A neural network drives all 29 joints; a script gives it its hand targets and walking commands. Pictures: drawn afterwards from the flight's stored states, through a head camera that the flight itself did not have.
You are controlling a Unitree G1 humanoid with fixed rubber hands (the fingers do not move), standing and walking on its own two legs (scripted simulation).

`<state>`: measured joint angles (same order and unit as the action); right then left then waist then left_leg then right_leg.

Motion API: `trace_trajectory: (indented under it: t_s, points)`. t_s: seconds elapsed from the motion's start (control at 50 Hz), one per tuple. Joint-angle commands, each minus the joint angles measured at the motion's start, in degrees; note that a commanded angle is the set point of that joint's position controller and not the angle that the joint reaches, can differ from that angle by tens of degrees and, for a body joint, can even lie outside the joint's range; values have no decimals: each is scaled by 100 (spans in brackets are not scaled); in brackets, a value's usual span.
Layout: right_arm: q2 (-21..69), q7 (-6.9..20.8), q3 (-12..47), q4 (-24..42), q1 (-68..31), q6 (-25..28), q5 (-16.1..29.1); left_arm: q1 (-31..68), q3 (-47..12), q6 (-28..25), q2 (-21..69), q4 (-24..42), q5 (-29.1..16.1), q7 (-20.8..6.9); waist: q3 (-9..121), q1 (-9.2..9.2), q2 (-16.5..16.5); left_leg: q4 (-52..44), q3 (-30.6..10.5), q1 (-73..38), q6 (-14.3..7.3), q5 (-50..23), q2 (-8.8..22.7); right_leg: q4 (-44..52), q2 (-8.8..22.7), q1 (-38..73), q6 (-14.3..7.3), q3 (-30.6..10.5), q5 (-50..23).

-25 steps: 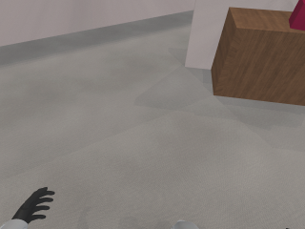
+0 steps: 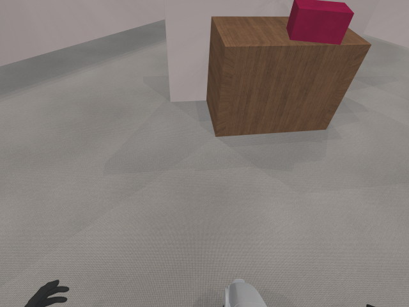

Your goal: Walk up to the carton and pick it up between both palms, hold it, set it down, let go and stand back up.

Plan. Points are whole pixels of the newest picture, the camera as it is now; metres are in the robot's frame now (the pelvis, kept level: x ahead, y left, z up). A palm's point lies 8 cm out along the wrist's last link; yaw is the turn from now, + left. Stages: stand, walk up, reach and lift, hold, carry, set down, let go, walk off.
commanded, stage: walk up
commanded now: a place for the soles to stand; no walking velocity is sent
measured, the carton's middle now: (317, 21) +1.54 -0.69 -0.01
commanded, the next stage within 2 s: none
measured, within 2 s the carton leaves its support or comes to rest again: neither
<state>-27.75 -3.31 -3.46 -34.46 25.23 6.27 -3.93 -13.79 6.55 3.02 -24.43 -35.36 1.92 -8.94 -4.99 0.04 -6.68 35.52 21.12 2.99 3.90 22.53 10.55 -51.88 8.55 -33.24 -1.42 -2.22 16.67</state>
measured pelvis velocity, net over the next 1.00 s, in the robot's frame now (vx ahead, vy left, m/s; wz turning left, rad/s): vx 0.39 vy -0.28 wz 0.00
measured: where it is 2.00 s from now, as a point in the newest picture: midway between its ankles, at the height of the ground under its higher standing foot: (287, 201)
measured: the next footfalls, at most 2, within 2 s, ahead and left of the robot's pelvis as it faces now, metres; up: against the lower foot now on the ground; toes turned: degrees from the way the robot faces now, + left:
right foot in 0.08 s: +0.22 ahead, -0.17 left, +0.00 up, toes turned -6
left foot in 0.40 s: +0.29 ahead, +0.02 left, +0.00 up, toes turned +10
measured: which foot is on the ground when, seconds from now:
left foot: down 0.00-0.08, up 0.10-0.38, down 0.40-0.76, up 0.78-1.00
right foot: up 0.00-0.06, down 0.08-0.40, up 0.42-0.72, down 0.74-1.00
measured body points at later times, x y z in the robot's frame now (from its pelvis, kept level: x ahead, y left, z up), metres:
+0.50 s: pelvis +0.20 -0.11 -0.02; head +0.19 -0.10 +0.43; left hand +0.30 +0.21 -0.10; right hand +0.30 -0.44 -0.08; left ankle +0.25 +0.01 -0.71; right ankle +0.20 -0.19 -0.67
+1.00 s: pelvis +0.39 -0.28 -0.01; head +0.39 -0.28 +0.44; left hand +0.51 +0.04 -0.08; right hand +0.51 -0.60 -0.08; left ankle +0.47 -0.17 -0.68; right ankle +0.42 -0.36 -0.71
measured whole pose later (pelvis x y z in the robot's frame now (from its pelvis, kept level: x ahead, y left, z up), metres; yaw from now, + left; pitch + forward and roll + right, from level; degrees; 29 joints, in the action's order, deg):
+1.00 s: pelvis +0.39 -0.28 -0.01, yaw +0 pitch -5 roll -2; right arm -25.1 -0.7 -3.0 -35.2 18.7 1.0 -0.2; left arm -18.1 5.1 -1.0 -23.9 -33.4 1.6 -3.1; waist -4.8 -1.0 2.1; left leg 61.0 3.1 30.9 -1.4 25.0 4.9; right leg -44.7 1.3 -17.1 -4.3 12.9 22.7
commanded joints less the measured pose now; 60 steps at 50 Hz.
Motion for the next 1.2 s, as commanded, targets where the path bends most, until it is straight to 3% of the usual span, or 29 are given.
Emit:
trace_trajectory:
  t_s: [0.0,0.02,0.06,0.08,0.1,0.14,0.2,0.3,0.36,0.38,0.4,0.42,0.46,0.52,0.62,0.68,0.72,0.74,0.76,0.78,0.8,0.88,1.0,1.06,1.08,1.1,1.12,1.14,1.18]
  points:
    - [-1704,-43,-598,661,-565,16,47,323,260,-210,-863,689,-60,-15,-297,-256,1611,-1933,-533,1647,-1266,473,1333,518,-214,1392,-128,547,-555]
    - [-1690,-28,-590,656,-609,-50,51,24,292,-234,-955,621,-56,13,-161,-429,1501,-1481,-417,1785,-1237,508,1276,622,-380,1813,-173,714,-559]
    - [-1285,91,-474,629,-365,-195,62,-1003,457,-348,-1419,233,-118,172,537,-908,254,1283,-125,2251,-1126,-314,640,1042,-1046,3140,-391,735,158]
    - [-951,231,-373,946,-428,-198,305,-1557,613,-365,-1956,160,-153,370,960,-1260,-1363,3662,-170,3545,-727,533,-250,2488,101,3835,-972,-1706,1414]
    - [-1030,227,-363,1156,-682,-193,547,-1300,650,-380,-2278,352,-202,516,1468,-1147,-1324,4345,-1610,4096,-695,1437,-577,3587,972,3977,-1494,-3747,1868]
    - [-1213,175,-365,1019,-753,-212,613,-831,569,-352,-2113,451,-123,680,1358,-791,-257,4695,-2406,4346,-657,939,-355,3280,1319,3809,-1826,-3244,1723]
    - [-1232,120,-355,478,-229,-288,333,-83,335,-440,-1519,481,-89,679,637,-177,-96,3718,-2383,3555,-581,579,9,3402,1328,2154,-1665,-2402,1630]
    - [-1104,213,-375,342,-197,-319,331,212,300,-473,-1452,616,-4,549,354,-168,-228,1846,-1950,2435,-683,313,-135,3362,1229,1222,-1478,-1519,1586]
    - [-947,193,-453,96,383,-258,347,666,179,-345,-1206,737,-13,466,338,324,162,552,-1580,189,-840,-683,-665,2411,461,-389,-853,-371,2651]
    - [-1124,142,-561,-103,1011,-252,308,733,122,-298,-977,784,45,452,507,660,535,530,-1987,-1137,-1056,-107,-623,1318,99,-1415,-571,50,2956]
    - [-1671,30,-724,-116,1379,-237,201,936,86,-286,-703,1061,-48,434,293,976,2073,-1430,-4429,-1264,-1525,2412,808,-751,-665,-2344,-156,937,2212]
    - [-1826,-92,-728,111,1061,-231,111,1069,245,-228,-1156,1341,-58,463,189,890,1839,-2709,-6707,-678,-2267,4121,2019,-1906,-653,-2574,-3,-165,2014]
    - [-1750,-184,-650,332,327,-88,118,827,380,-178,-1476,1322,-11,431,-331,409,784,-2473,-5952,-98,-2298,3352,2205,-2670,-160,-2585,116,-713,1522]
    - [-1681,-157,-595,478,-144,58,129,309,398,-237,-1367,1105,39,324,-225,184,1059,-2153,-4155,531,-1954,2350,1698,-2143,4,-1691,173,-715,894]
    - [-1817,-47,-633,660,-423,78,60,413,331,-245,-1033,1200,-44,166,-358,119,1589,-2006,-2473,1317,-1625,1456,1139,-204,222,-401,55,36,130]
    - [-1756,16,-598,744,-707,-28,108,-337,393,-249,-1047,946,-127,125,-160,-381,1563,-1476,-1586,2444,-1344,1357,964,381,-236,1832,-51,760,-412]
    - [-1429,78,-477,692,-501,-173,94,-1140,543,-320,-1446,652,-114,200,353,-753,656,640,-1025,2844,-1143,913,423,726,-797,3018,-135,973,167]
    - [-1066,168,-376,858,-540,-205,190,-1866,682,-367,-1806,477,-126,350,706,-1186,-533,2854,-991,3680,-911,212,-225,1496,-440,3777,-437,-174,1313]
    - [-898,165,-361,1241,-842,-220,522,-1976,709,-416,-2260,620,-119,498,1093,-1264,-1549,4322,-1805,4487,-687,1555,-1070,3515,1123,3666,-1103,-3304,2639]
    - [-1093,64,-435,1235,-896,-271,601,-1351,690,-420,-2338,839,-200,590,1126,-961,-772,4903,-2969,4634,-644,1242,-917,3856,1564,3534,-1409,-3905,3300]
    - [-1258,23,-462,1147,-856,-300,591,-1132,614,-404,-2166,870,-161,656,911,-754,-279,4889,-3011,4719,-588,917,-742,3795,1697,3265,-1489,-3681,3476]
    - [-1308,91,-492,505,-271,-380,310,-436,419,-510,-1580,769,-66,710,151,-150,-162,3587,-2560,3650,-469,370,-169,3646,1579,1717,-1409,-2095,2656]
    - [-1042,275,-456,476,-599,-368,409,-169,342,-502,-1524,773,-12,616,-188,-131,-167,1620,-1954,2348,-615,-94,-405,3527,1298,1093,-1102,-753,1772]
    - [-997,223,-523,249,-22,-301,381,-31,201,-384,-1269,806,4,552,-58,244,403,520,-1633,480,-773,-615,-851,2405,743,182,-596,218,2143]
    - [-1193,141,-621,91,565,-283,337,9,153,-369,-1100,863,45,533,212,595,717,432,-2141,-698,-1018,-32,-787,1175,468,-608,-370,540,1669]
    - [-1694,5,-778,81,977,-278,254,192,153,-367,-970,1099,-32,508,246,930,1976,-1144,-4802,-1107,-1605,2068,519,-960,-377,-1600,42,1238,1060]
    - [-1837,-103,-776,256,940,-272,246,294,297,-299,-1388,1375,-52,531,592,910,1758,-2303,-7072,-893,-2294,3126,1729,-2079,-572,-1934,71,234,1836]
    - [-1798,-170,-741,366,629,-259,272,491,394,-218,-1631,1482,-60,547,350,768,972,-2319,-6875,-582,-2415,3291,1895,-2522,-302,-2043,87,-326,1719]
    - [-1747,-220,-639,500,133,-149,170,147,363,-198,-1510,1351,-39,533,-126,373,751,-1934,-5630,-63,-2253,2380,1790,-2544,-55,-2064,111,-665,1608]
